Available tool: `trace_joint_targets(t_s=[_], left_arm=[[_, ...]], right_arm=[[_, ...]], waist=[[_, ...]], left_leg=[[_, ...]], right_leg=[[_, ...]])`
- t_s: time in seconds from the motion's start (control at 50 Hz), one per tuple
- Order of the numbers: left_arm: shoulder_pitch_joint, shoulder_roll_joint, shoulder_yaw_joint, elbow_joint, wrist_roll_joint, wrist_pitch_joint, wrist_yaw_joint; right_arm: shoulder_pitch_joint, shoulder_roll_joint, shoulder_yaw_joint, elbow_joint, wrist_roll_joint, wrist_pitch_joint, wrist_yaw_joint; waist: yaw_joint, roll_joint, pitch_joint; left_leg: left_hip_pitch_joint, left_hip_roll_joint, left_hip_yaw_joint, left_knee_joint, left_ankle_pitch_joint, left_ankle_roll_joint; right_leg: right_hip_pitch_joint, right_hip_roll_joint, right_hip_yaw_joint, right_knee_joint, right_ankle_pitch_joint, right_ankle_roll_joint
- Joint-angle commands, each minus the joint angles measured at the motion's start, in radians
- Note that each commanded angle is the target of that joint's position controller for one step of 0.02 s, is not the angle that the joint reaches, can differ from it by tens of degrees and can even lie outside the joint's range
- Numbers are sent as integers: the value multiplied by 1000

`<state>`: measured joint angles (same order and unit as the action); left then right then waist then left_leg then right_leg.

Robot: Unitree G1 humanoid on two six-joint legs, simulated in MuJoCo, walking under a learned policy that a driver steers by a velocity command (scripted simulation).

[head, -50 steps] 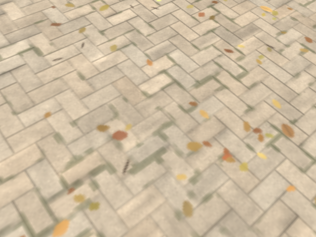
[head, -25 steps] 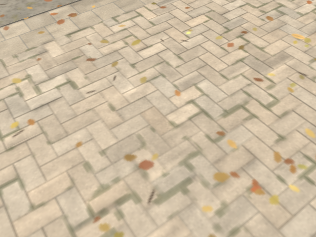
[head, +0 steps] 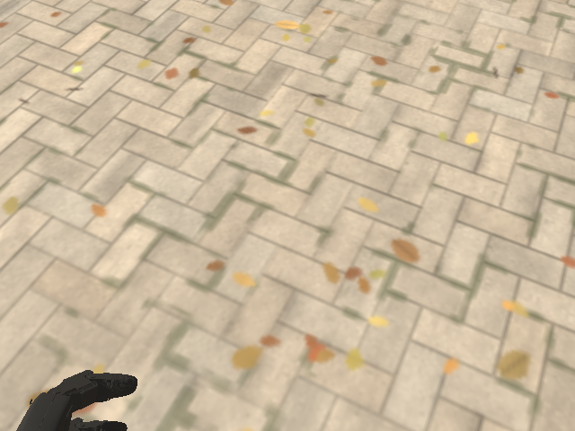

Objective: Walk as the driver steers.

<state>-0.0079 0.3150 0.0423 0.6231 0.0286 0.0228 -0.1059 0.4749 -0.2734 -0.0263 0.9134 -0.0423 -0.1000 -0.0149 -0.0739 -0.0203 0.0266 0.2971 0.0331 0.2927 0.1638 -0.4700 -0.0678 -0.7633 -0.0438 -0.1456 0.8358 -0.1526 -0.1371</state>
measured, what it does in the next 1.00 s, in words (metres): walks ahead, turning right: right foot, then left foot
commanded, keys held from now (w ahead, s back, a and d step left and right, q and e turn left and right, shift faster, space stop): w+e+shift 0.46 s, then w+q+shift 0.54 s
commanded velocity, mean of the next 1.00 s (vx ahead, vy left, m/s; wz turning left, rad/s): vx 0.98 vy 0.00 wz -0.32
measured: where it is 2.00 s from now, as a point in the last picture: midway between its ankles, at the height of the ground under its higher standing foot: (342, 87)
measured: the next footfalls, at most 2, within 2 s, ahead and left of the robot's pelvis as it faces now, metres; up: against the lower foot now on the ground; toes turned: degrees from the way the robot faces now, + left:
right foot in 0.04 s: +0.22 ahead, -0.07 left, +0.00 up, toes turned -9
left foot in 0.48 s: +0.69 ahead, -0.03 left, +0.00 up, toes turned -31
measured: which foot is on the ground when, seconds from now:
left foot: down 0.00-0.06, up 0.08-0.46, down 0.48-0.86, up 0.88-1.00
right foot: up 0.00-0.02, down 0.04-0.50, up 0.52-0.86, down 0.88-1.00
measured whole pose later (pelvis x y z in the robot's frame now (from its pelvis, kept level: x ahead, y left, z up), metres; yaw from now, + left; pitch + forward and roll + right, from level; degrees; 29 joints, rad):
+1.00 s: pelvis +0.85 -0.28 +0.03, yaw -16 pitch +2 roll +0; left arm 0.19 0.26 0.01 0.70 0.06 -0.08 0.00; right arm 0.38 -0.31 -0.07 0.83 -0.01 -0.04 0.03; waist -0.05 0.04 -0.02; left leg -0.43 0.01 -0.03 1.24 -0.30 0.09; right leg -0.29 -0.02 -0.07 0.55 -0.29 0.00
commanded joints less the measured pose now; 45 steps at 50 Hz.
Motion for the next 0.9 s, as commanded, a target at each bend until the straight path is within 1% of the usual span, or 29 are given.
trace_joint_targets(t_s=[0.02, 0.04, 0.06, 0.08, 0.1, 0.12, 0.14, 0.18, 0.22, 0.28, 0.34, 0.4, 0.44, 0.46, 0.48, 0.5, 0.52, 0.54, 0.56, 0.58, 0.62, 0.66, 0.72, 0.78, 0.82, 0.84, 0.86, 0.88, 0.9], left_arm=[[208, 84, 23, -7, -11, -20, 24], [432, 143, 55, 62, -10, -30, 41], [492, 210, 87, 109, -8, -28, 67], [391, 333, 111, 81, 9, -7, 74], [440, 318, 117, 62, -5, -2, 74], [430, 292, 112, 90, -9, -10, 84], [408, 236, 99, 105, -8, -24, 92], [315, 176, 73, 94, -11, -50, 105], [315, 139, 57, 95, -22, -75, 101], [335, 147, 58, 96, -23, -95, 98], [386, 170, 73, 109, -31, -98, 93], [406, 195, 82, 121, -40, -98, 101], [385, 237, 90, 118, -30, -98, 106], [338, 269, 95, 113, -20, -100, 100], [303, 213, 78, 114, -5, -114, 98], [335, 23, 29, 89, -10, -128, 102], [487, 4, 6, 64, -46, -129, 90], [399, 78, 9, 97, -13, -112, 97], [301, 98, 11, 83, 5, -106, 84], [229, 93, 8, 61, 16, -104, 76], [176, 51, -10, 13, 42, -93, 61], [122, 37, -26, -31, 55, -87, 59], [-6, 30, -58, -100, 32, -100, 37], [0, 56, -53, -82, 3, -100, 37], [50, 95, -31, -58, 8, -101, 61], [159, 117, -15, -19, 18, -105, 77], [305, 144, 4, 14, 31, -110, 96], [496, 220, 32, 28, 53, -115, 120], [484, 277, 40, 20, 65, -104, 127]], right_arm=[[-65, -249, -58, -71, -6, 22, -16], [-99, -263, -64, -93, -3, 31, -10], [-92, -191, -50, -96, -10, 24, 6], [-108, -74, -19, -210, 9, -2, 29], [-253, -151, -26, -269, 6, -28, 28], [-287, -141, -19, -287, 12, -42, 26], [-262, -130, -10, -272, 6, -46, 20], [-207, -112, -1, -257, -29, -11, 19], [-217, -103, 2, -271, -39, 30, 22], [-425, -79, 21, -363, -24, 40, 36], [-510, -61, 34, -386, 3, 33, 50], [-525, -94, 27, -396, 11, 27, 43], [-372, -164, -2, -352, 15, 24, 23], [-196, -207, -25, -315, 23, 22, 6], [37, -254, -51, -256, 12, 19, -18], [160, -305, -65, -224, -31, 9, -32], [45, -344, -78, -219, -30, 10, -12], [-104, -222, -66, -250, -17, 14, 5], [-139, -158, -54, -239, -1, 14, 15], [-133, -135, -48, -212, -3, 14, 20], [-72, -101, -33, -138, 9, 5, 22], [-34, -104, -34, -107, 30, -5, 24], [-94, -157, -56, -127, 23, -6, 16], [-92, -225, -80, -131, 40, -9, 38], [-53, -224, -79, -115, 47, -8, 45], [-35, -232, -81, -105, 47, -5, 46], [-40, -232, -82, -106, 50, -6, 48], [-54, -143, -61, -133, 49, -12, 43], [12, -40, -37, -178, 78, -1, 36]], waist=[[215, 171, -85], [313, 155, -193], [292, 39, -210], [172, -234, -255], [247, -46, -325], [211, -6, -207], [149, 90, -89], [51, 114, -15], [23, 87, 31], [65, 54, 114], [124, -5, 71], [136, -26, 19], [59, -25, -100], [-54, -23, -189], [-164, -1, -287], [-143, 259, -361], [3, 501, -436], [7, 249, -256], [3, 99, -157], [11, 36, -101], [56, 93, -28], [77, 108, 10], [92, 91, 53], [95, 98, 36], [114, 65, -9], [162, 26, -84], [237, 13, -175], [305, -111, -304], [222, -267, -353]], left_leg=[[-193, 257, -22, 463, 1633, 130], [-338, 257, -47, 755, 1504, 136], [-621, 147, -68, 1088, 727, 115], [-1071, -60, -154, 1477, 5, 49], [-1161, -32, -371, 1501, 126, 69], [-1182, 13, -383, 1444, 170, 74], [-1128, 58, -375, 1332, 195, 73], [-1000, 100, -380, 1222, 147, 45], [-965, 122, -365, 1112, 90, 12], [-923, 108, -301, 818, 294, -15], [-802, 42, -283, 554, 543, 6], [-704, -5, -302, 411, 562, 36], [-495, -63, -312, 384, 415, 53], [-302, -58, -301, 386, 332, 60], [-77, 19, -322, 430, 223, 83], [115, 278, -684, 352, -139, 138], [118, 405, -1279, 89, -258, 258], [-23, 337, -1177, 77, -346, 276], [-159, 285, -1000, 98, -209, 283], [-258, 236, -887, 99, -68, 271], [-368, 169, -768, 90, 89, 273], [-404, 155, -749, 53, 181, 298], [-616, 102, -632, -46, 229, 287], [-727, 111, -599, -97, 377, 264], [-614, 107, -572, 50, 589, 231], [-585, 61, -527, 252, 735, 211], [-682, 11, -500, 504, 712, 192], [-831, -50, -443, 857, 370, 176], [-1032, -97, -397, 1127, -17, 170]], right_leg=[[433, 154, -81, -31, -159, -83], [728, 181, -18, -108, -175, -116], [975, 90, 172, -173, -258, -137], [1173, -166, 787, -390, -448, -284], [1188, -193, 949, -523, -471, -291], [1073, -198, 901, -573, -402, -264], [892, -168, 808, -592, -284, -231], [637, -75, 640, -606, -175, -211], [483, -31, 583, -633, -126, -226], [338, 42, 514, -701, -45, -194], [409, 62, 496, -669, 208, -130], [565, 26, 529, -594, 427, -84], [648, 32, 537, -382, 695, -33], [607, 48, 525, -163, 723, -15], [497, 77, 462, 106, 622, -6], [252, 173, 380, 467, -159, 4], [74, 221, 337, 608, -303, 22], [15, 123, 314, 613, -194, 10], [29, 95, 296, 570, -133, 21], [51, 75, 290, 511, -135, 28], [55, 32, 276, 409, -182, 49], [11, -8, 244, 301, -218, 84], [192, -24, 194, -36, -39, 130], [511, 36, 130, -171, 97, 135], [589, 52, 134, -247, 78, 123], [714, 79, 120, -279, 24, 110], [916, 32, 145, -262, -30, 97], [1101, -218, 421, -327, -405, 70], [1125, -438, 896, -562, -739, 29]])
Velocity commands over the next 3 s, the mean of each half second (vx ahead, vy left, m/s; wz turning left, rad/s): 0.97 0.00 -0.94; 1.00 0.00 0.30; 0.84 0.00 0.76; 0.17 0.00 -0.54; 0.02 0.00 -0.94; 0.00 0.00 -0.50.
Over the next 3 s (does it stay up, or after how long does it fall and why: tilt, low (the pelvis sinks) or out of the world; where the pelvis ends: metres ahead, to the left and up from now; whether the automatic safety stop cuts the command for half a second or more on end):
stays up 1.59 -0.32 0.04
